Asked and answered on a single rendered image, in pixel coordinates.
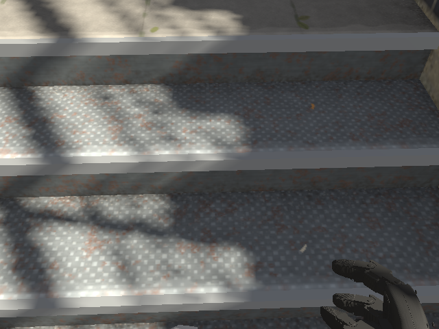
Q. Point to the robot right hand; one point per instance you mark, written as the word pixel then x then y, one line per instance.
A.
pixel 400 308

